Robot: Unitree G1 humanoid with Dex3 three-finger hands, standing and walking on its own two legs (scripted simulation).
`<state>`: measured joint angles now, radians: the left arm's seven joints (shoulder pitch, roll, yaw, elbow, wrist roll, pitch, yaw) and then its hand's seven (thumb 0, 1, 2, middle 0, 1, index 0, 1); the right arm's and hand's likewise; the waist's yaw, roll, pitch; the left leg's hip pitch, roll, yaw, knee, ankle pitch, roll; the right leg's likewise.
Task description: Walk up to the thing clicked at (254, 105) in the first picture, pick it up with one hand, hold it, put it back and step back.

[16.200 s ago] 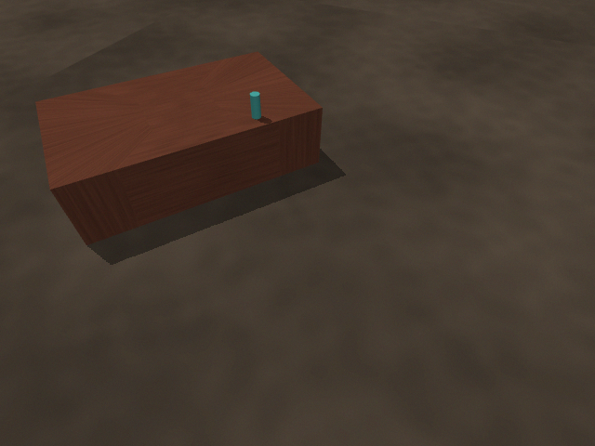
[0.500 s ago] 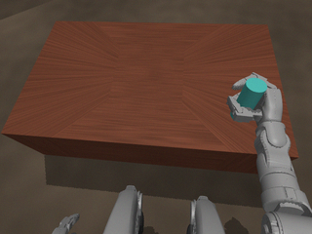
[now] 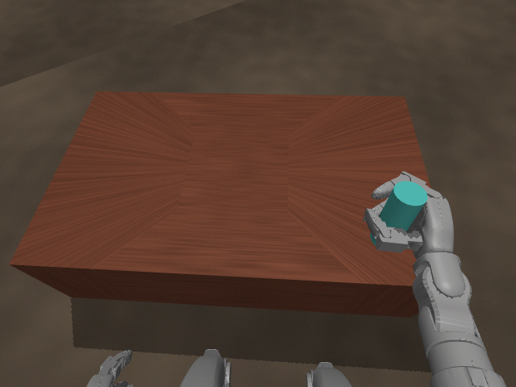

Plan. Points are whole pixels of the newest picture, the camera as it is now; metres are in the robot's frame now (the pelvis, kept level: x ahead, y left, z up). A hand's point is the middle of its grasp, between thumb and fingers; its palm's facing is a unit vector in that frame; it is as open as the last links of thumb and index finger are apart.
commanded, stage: lift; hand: right
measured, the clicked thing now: (395, 217) +0.38 -0.18 +0.04
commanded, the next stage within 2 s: hold in 0.54 s
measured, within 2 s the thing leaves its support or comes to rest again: neither
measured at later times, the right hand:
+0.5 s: hand (396, 216) +0.36 -0.16 +0.07, palm faces +0.02 +1.00 +0.00, open 6.1 cm
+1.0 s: hand (403, 221) +0.34 -0.16 +0.08, palm faces +0.02 +1.00 +0.00, open 6.1 cm
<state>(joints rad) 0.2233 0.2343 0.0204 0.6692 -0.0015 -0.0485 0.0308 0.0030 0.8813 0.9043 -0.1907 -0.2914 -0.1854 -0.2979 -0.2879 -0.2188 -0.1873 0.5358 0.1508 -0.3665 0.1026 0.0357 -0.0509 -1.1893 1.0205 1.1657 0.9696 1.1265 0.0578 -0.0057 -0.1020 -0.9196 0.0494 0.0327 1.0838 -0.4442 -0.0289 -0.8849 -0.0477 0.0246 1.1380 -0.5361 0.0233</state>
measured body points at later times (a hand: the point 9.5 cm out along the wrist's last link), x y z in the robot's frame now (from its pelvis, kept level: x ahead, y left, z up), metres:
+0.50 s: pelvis +0.02 +0.00 +0.03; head +0.09 -0.01 +0.47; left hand +0.14 +0.25 -0.08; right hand +0.35 -0.22 +0.07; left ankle +0.04 +0.14 -0.65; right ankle +0.01 -0.13 -0.65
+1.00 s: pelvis +0.02 +0.00 +0.04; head +0.07 -0.01 +0.49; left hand +0.15 +0.24 -0.07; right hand +0.34 -0.22 +0.09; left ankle +0.04 +0.14 -0.65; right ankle +0.01 -0.13 -0.65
